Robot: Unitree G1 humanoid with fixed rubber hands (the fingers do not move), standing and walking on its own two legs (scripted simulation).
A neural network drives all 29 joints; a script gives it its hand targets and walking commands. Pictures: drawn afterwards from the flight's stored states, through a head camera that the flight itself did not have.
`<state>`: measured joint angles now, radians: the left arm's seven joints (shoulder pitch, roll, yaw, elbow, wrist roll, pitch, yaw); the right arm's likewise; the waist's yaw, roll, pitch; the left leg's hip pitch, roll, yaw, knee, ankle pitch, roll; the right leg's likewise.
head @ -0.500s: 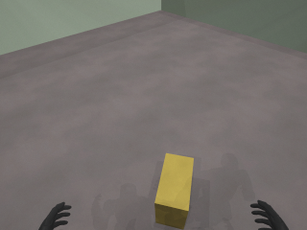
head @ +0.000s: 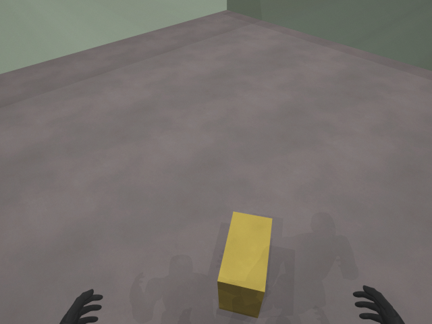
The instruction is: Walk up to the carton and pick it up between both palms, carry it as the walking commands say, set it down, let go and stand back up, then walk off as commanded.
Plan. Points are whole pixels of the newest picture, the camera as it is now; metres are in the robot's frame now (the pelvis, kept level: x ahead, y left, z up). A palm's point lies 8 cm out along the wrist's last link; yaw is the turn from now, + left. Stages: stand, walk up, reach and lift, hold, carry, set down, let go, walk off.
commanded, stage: walk off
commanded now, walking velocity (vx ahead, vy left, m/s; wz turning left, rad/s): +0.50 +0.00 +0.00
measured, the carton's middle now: (245, 264) +0.51 -0.10 -0.62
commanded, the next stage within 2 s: stand in 1.14 s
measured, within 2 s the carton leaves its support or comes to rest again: rests again in 1.50 s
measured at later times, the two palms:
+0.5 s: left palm (85, 294) +0.23 +0.29 -0.09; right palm (357, 323) +0.15 -0.24 -0.10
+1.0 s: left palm (124, 236) +0.36 +0.24 -0.09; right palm (328, 217) +0.40 -0.28 -0.12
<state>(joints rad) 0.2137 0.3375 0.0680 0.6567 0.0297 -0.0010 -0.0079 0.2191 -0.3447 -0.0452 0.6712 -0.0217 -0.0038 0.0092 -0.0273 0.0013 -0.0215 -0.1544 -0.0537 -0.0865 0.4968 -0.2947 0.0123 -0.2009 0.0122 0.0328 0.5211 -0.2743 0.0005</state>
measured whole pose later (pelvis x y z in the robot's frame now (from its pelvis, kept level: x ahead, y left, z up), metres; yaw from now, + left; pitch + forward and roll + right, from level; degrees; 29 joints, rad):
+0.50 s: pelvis +0.11 +0.03 +0.00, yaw +1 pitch +0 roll -1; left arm 0.27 0.26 0.07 0.67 0.03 -0.01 -0.02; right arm 0.43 -0.29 -0.05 0.70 -0.04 -0.06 0.01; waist -0.03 0.01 -0.02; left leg -0.14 -0.04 0.01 0.54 -0.39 0.06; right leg -0.36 -0.01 0.03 0.98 -0.45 0.00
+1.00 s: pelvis +0.29 -0.02 +0.00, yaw +0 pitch +2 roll +3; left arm 0.33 0.22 0.07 0.72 0.03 -0.04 -0.01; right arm 0.24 -0.27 -0.05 0.72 -0.04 -0.03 0.01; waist 0.00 0.02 0.02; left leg -0.53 -0.01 -0.05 1.22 -0.46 -0.01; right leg -0.29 -0.05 -0.04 0.56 -0.30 -0.02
